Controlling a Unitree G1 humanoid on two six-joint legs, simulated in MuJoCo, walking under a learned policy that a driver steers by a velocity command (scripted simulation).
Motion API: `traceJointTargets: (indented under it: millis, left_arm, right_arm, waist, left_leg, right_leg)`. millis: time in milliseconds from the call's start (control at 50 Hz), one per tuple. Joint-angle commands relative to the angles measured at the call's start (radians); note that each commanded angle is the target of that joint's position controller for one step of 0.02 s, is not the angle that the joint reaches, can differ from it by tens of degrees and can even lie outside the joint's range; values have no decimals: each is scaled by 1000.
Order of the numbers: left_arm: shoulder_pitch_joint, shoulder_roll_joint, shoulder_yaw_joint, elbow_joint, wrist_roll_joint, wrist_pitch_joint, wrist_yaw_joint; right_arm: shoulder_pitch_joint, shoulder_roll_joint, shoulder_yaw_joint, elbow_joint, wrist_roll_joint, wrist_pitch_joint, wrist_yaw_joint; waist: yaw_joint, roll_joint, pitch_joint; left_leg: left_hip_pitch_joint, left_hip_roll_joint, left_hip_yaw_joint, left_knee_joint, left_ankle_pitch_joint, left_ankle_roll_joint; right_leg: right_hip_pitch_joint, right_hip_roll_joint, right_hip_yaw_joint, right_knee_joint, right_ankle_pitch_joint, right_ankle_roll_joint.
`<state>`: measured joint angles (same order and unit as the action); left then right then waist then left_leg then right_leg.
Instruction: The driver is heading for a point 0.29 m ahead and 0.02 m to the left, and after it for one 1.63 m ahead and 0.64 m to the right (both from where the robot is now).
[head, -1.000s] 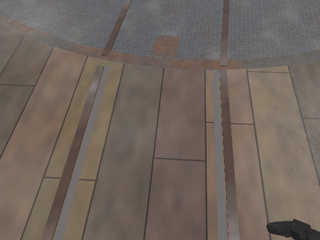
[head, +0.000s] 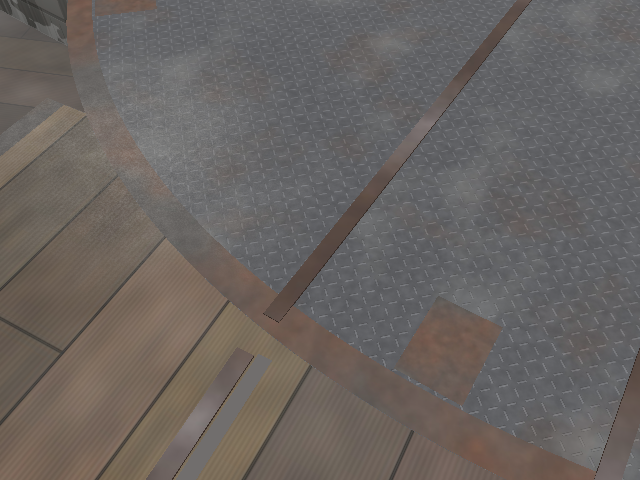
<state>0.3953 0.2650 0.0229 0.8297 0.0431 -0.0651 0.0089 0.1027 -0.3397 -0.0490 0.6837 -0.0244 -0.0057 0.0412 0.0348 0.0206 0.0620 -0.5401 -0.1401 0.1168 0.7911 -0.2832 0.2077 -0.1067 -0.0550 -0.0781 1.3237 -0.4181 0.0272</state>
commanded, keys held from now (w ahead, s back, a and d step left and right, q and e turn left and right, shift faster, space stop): w+q+shift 0.06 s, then w+e+shift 0.94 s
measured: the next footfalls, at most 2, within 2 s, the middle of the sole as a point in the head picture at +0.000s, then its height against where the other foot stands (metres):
right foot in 0.38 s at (397, 410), level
left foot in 0.82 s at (344, 239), level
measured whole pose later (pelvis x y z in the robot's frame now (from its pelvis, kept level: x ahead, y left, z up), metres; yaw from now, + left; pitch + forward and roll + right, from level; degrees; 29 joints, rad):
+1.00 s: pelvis +0.96 -0.09 +0.05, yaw -29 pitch +2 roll +2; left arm 0.22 0.39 0.08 0.74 0.03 -0.01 -0.04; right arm 0.28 -0.32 -0.04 0.75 -0.04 -0.09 -0.02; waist -0.01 -0.05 0.01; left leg -0.22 0.03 0.11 0.45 -0.25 -0.02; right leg -0.54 -0.01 0.00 1.29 -0.30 -0.10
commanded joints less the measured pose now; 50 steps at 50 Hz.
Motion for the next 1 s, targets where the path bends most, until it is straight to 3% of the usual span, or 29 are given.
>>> traceJointTargets:
  millis: [20,60,100,180,220,260,300,340,360,380,400,420,440,480,520,560,640,700,740,780,800,820,840,860,880,900,920,940,1000]
  left_arm:
    - [-155,183,18,-220,-1,-63,-3]
    - [-136,161,7,-207,29,-31,-1]
    - [-98,123,-2,-189,34,10,-10]
    - [-312,45,-32,-254,-8,6,-40]
    - [-382,42,-30,-257,-32,2,-51]
    - [-406,63,-21,-251,-40,0,-53]
    - [-392,98,-5,-235,-32,-3,-53]
    - [-256,148,18,-194,-34,2,-49]
    - [-68,180,35,-133,-38,9,-43]
    - [158,206,55,-60,-35,16,-33]
    - [295,267,80,-26,-28,28,-18]
    - [178,324,94,-28,-15,37,-22]
    - [66,255,93,-80,-23,37,-33]
    - [33,169,73,-54,-32,31,-33]
    - [21,154,61,-33,-32,15,-20]
    - [20,179,65,-36,-38,-4,-24]
    - [41,194,82,-40,-49,-15,-27]
    - [108,210,93,-21,-62,-16,-30]
    - [103,221,100,-21,-56,-9,-17]
    - [79,263,109,-28,-47,-10,-10]
    - [28,294,115,-39,-43,-14,-14]
    - [-16,244,102,-61,-36,-28,-16]
    - [37,65,59,-98,-63,-34,-12]
    - [78,101,43,-140,-75,-19,-12]
    - [-27,162,52,-112,-46,0,-7]
    - [-96,165,54,-117,-28,9,-18]
    - [-135,152,55,-121,-20,19,-33]
    - [-159,127,51,-139,-8,32,-49]
    - [-236,64,28,-203,-8,68,-72]
  right_arm:
    - [272,-213,-78,22,2,12,-42]
    - [218,-173,-61,23,9,-21,-48]
    - [198,-107,-34,38,13,-55,-46]
    - [252,-89,-30,79,22,-105,-21]
    - [312,-90,-27,104,34,-122,-16]
    - [338,-110,-28,130,23,-126,-24]
    - [348,-138,-31,144,7,-120,-41]
    - [324,-173,-39,143,-27,-98,-66]
    - [281,-181,-43,131,-48,-82,-75]
    - [207,-188,-45,112,-52,-67,-81]
    - [168,-107,-22,82,-51,-76,-75]
    - [291,3,5,31,1,-102,-42]
    - [208,-56,20,10,-19,-120,-48]
    - [92,-73,28,-16,-28,-133,-40]
    - [85,-45,45,-45,-58,-98,-32]
    - [64,-26,59,-71,-62,-65,-29]
    - [-171,3,83,-163,-27,-70,-8]
    - [-223,-1,80,-181,-11,-74,-12]
    - [-229,-14,75,-192,-11,-80,-19]
    - [-84,-80,44,-150,-8,-86,-38]
    - [90,-117,24,-108,-2,-91,-53]
    - [316,-179,-7,-66,-16,-95,-75]
    - [411,-244,-30,-48,-63,-94,-87]
    - [335,-265,-46,-49,-46,-82,-76]
    - [231,-139,-27,-69,-39,-77,-70]
    - [197,-72,-12,-55,-33,-77,-65]
    - [201,-52,-7,-32,-38,-78,-64]
    - [229,-43,-3,2,-33,-85,-66]
    - [271,1,4,74,1,-110,-44]
  waist:
    - [-108,-51,-127]
    - [-16,-116,-29]
    - [36,-121,-5]
    - [-46,-43,52]
    - [-98,-42,50]
    - [-108,-26,54]
    - [-89,7,4]
    - [0,77,-96]
    - [90,98,-177]
    - [215,70,-237]
    - [248,-63,-271]
    - [49,-440,-325]
    - [82,-175,-287]
    - [21,81,-99]
    - [-52,58,-16]
    - [-72,20,19]
    - [5,-27,72]
    - [64,-58,10]
    - [59,-74,-14]
    - [-12,-69,-137]
    - [-118,-75,-229]
    - [-221,-44,-349]
    - [-186,217,-472]
    - [-119,368,-544]
    - [-129,169,-352]
    - [-126,58,-223]
    - [-112,12,-160]
    - [-94,34,-109]
    - [-50,75,-49]
  left_leg:
    - [736,365,-843,-556,-126,198]
    - [447,283,-693,-553,73,173]
    - [267,234,-542,-587,139,149]
    - [208,136,-294,-669,415,43]
    - [294,171,-262,-747,489,-3]
    - [468,212,-211,-767,621,-34]
    - [635,242,-146,-684,969,-76]
    - [735,284,-104,-461,1341,-114]
    - [725,297,-86,-246,1436,-126]
    - [604,273,-39,84,1364,-139]
    - [325,169,-30,527,745,-136]
    - [-183,-20,-123,838,-185,-210]
    - [-276,55,-238,817,-90,-174]
    - [-192,161,-236,608,18,-164]
    - [-129,200,-222,495,-17,-198]
    - [-100,222,-181,365,-41,-228]
    - [19,205,-106,-45,297,-265]
    - [79,162,-98,-169,431,-246]
    - [116,144,-119,-266,386,-231]
    - [333,92,-121,-295,247,-210]
    - [530,121,-140,-295,190,-197]
    - [784,253,-248,-245,-23,-169]
    - [1040,564,-655,-326,-337,-105]
    - [1030,647,-1035,-479,-459,-31]
    - [875,567,-861,-502,-495,-51]
    - [738,519,-673,-498,-311,-67]
    - [649,482,-552,-514,-147,-84]
    - [582,453,-450,-530,-39,-92]
    - [517,438,-257,-572,198,-121]
  right_leg:
    - [-784,-16,157,187,69,-13]
    - [-629,-63,163,50,43,15]
    - [-520,-108,131,-107,29,34]
    - [-431,-107,36,-517,458,-20]
    - [-378,-73,-4,-653,645,-72]
    - [-409,-40,-12,-738,665,-111]
    - [-390,44,-43,-773,564,-140]
    - [-282,133,-60,-744,406,-166]
    - [-138,164,-60,-717,333,-183]
    - [69,152,-40,-764,287,-213]
    - [286,21,157,-696,106,-269]
    - [534,-208,843,-921,-55,-470]
    - [479,-212,943,-1053,-109,-460]
    - [157,-149,719,-1098,-7,-370]
    - [-51,-69,601,-1123,98,-350]
    - [-185,-13,523,-1162,128,-355]
    - [-301,65,434,-1218,359,-296]
    - [-150,42,454,-1164,620,-248]
    - [-43,29,468,-1088,717,-223]
    - [13,36,463,-874,973,-177]
    - [-37,56,452,-668,959,-159]
    - [-176,88,416,-397,773,-154]
    - [-467,188,295,-71,-21,-144]
    - [-614,156,225,95,-60,-145]
    - [-676,77,194,92,62,-147]
    - [-669,45,173,42,125,-139]
    - [-652,20,165,15,134,-130]
    - [-649,-3,164,0,131,-124]
    - [-700,-52,145,-28,139,-119]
